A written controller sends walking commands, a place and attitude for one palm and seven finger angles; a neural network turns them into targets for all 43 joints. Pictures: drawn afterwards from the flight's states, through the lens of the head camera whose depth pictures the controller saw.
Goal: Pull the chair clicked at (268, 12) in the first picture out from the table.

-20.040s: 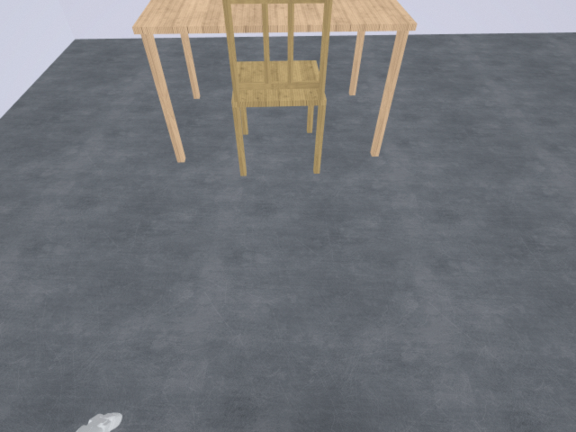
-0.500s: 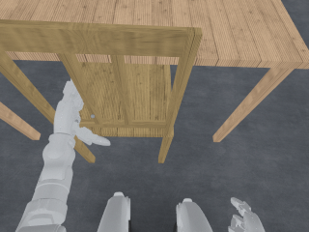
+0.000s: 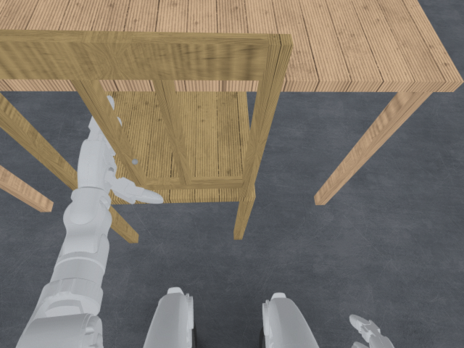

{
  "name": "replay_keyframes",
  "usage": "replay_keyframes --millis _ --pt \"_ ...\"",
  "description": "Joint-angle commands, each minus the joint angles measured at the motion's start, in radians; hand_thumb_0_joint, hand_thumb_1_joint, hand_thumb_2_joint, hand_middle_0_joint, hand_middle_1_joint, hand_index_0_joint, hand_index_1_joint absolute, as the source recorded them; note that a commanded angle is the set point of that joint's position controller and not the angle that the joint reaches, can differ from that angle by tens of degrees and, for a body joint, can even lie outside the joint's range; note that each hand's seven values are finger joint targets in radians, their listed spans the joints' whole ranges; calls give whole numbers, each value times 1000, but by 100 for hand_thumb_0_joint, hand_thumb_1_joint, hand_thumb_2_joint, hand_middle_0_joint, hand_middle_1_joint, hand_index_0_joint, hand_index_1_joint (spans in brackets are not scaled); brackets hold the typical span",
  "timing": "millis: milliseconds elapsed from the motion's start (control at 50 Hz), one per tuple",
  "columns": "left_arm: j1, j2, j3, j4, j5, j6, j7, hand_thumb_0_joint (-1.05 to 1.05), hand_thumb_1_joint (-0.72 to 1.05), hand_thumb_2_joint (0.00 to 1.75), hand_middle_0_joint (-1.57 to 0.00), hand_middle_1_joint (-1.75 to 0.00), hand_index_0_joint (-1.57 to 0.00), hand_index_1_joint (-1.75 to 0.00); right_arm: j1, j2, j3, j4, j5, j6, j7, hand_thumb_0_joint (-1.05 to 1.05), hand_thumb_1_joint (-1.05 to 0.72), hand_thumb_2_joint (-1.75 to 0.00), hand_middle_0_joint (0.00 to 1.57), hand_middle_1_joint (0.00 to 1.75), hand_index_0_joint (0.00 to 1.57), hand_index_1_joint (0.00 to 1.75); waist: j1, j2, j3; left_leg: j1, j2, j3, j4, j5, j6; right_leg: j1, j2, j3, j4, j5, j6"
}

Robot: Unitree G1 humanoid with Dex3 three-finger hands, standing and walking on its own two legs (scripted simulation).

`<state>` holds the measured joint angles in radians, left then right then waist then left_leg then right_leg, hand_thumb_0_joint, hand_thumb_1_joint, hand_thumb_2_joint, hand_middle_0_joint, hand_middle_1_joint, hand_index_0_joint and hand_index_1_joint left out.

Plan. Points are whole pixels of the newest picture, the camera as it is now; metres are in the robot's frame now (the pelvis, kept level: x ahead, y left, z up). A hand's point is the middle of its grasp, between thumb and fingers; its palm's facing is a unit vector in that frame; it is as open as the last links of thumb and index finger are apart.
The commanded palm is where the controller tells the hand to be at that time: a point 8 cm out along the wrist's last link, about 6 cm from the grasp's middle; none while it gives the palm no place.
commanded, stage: push the fingers through the gap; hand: left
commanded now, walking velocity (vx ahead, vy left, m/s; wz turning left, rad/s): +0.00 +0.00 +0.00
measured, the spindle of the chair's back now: (120, 142) +0.46 +0.19 +0.03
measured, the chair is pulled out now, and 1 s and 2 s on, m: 0.00 0.00 0.03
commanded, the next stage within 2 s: hook a spindle and tug to test in 0.16 s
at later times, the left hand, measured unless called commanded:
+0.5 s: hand (133, 160) +0.42 +0.16 +0.03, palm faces +0.01 -1.00 -0.05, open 16.4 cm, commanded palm +0.40 +0.21 +0.02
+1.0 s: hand (130, 158) +0.42 +0.17 +0.03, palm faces +0.03 -1.00 -0.05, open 8.4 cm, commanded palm +0.39 +0.20 +0.02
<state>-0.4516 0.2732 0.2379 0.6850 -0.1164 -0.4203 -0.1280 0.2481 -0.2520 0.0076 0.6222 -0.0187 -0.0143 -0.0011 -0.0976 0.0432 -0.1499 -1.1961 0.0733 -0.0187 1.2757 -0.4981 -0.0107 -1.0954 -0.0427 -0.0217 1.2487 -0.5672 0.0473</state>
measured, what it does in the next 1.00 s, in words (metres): stands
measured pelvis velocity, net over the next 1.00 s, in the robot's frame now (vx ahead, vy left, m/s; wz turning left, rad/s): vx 0.01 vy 0.00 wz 0.00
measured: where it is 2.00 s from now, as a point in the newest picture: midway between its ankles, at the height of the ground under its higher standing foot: outside the picture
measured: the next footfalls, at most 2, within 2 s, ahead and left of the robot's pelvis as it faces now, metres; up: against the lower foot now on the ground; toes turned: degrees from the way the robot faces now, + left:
none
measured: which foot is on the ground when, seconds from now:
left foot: down 0.00-1.00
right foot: down 0.00-1.00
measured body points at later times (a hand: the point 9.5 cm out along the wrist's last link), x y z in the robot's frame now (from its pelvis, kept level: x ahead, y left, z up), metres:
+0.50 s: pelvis +0.00 +0.00 +0.00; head +0.13 +0.01 +0.43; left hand +0.41 +0.22 +0.03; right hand +0.12 -0.26 -0.12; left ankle +0.05 +0.12 -0.62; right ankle +0.01 -0.15 -0.62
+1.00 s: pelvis +0.01 +0.00 +0.01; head +0.14 +0.02 +0.44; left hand +0.42 +0.22 +0.03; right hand +0.12 -0.25 -0.11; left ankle +0.05 +0.12 -0.62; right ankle +0.01 -0.15 -0.62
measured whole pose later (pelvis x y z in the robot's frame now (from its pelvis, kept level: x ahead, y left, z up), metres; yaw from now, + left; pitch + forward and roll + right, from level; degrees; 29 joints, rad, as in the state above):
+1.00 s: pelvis +0.01 +0.00 +0.01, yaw +0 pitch +24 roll -3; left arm -0.40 0.26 0.21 0.62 -0.14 -0.41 -0.09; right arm 0.24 -0.24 0.00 0.61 -0.02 -0.01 0.01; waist -0.09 0.04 -0.16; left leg -1.16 0.07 -0.02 1.26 -0.52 -0.01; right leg -1.05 -0.04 -0.02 1.22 -0.58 0.05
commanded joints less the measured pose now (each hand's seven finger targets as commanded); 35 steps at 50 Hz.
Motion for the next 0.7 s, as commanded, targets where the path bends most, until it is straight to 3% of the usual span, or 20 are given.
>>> replay_keyframes --millis 0,60,80,160,220,240,360,440,520,540,680 --pt "-337 175 56 -217 -14 -89 6 0 -50 30 -6 -8 -6 -8 54 -159 -63 -88 4 -37 -17 0 -90 -90 20 30 20 30 -17 23 -443 415 -48 -13 -141 241 18 113 52 -36 -176 235 -69" --pt "-306 182 60 -229 -8 -99 9 0 -50 30 -6 -8 -6 -8 56 -157 -63 -93 2 -38 -14 0 -90 -90 20 30 20 30 -5 49 -477 451 -47 -16 -144 287 14 127 53 -37 -166 269 -73" --pt "-303 156 37 -210 -7 -95 7 0 -50 30 -6 -8 -6 -8 54 -153 -62 -93 2 -36 -12 0 -90 -90 20 30 20 30 -11 43 -462 446 -48 -14 -143 289 15 124 52 -38 -168 276 -71" --pt "-291 157 42 -190 -9 -81 -1 0 -50 30 -6 -8 -6 -8 56 -156 -64 -90 4 -31 -10 0 -90 -90 20 30 20 30 -12 48 -452 435 -47 -11 -140 282 15 118 51 -38 -168 275 -70" --pt "-285 166 54 -163 -15 -74 -7 0 -50 30 -6 -8 -6 -8 51 -157 -62 -95 6 -26 -10 0 -90 -90 20 30 20 30 -16 -12 -422 384 -50 -5 -139 246 21 138 53 -33 -178 265 -67" --pt "-306 181 61 -161 -10 -79 -7 0 -50 30 -6 -8 -6 -8 50 -159 -60 -94 6 -26 -13 0 -90 -90 20 30 20 30 -17 -4 -419 375 -50 -6 -135 236 21 128 53 -33 -171 252 -68" --pt "-296 158 36 -264 -19 -100 -10 0 -50 30 -17 -41 -17 -41 49 -153 -64 -102 3 -35 -11 0 -90 -90 20 30 20 30 -4 69 -507 482 -48 -15 -135 337 13 140 52 -36 -160 318 -73" --pt "-276 145 28 -214 -17 -80 -8 0 -50 30 -24 -63 -24 -63 52 -152 -65 -93 5 -30 -12 0 -90 -90 20 30 20 30 -18 14 -446 426 -48 -11 -131 304 19 139 52 -35 -168 310 -68" --pt "-259 121 6 -247 -15 -82 -8 0 -50 30 -31 -85 -31 -85 47 -150 -66 -101 6 -29 -9 0 -90 -90 20 30 20 30 -10 44 -468 452 -49 -7 -138 311 16 140 51 -35 -170 309 -70" --pt "-257 119 2 -243 -15 -79 -9 0 -50 30 -32 -90 -32 -90 49 -150 -66 -103 7 -29 -8 0 -90 -90 20 30 20 30 -13 28 -458 449 -49 -11 -137 316 17 143 52 -37 -168 314 -71" --pt "-273 89 -38 -254 -7 -82 -4 0 -11 47 -45 -129 -45 -129 50 -149 -69 -97 7 -29 -6 0 -90 -90 20 30 20 30 -20 42 -459 476 -45 -19 -140 329 14 120 52 -42 -168 306 -72"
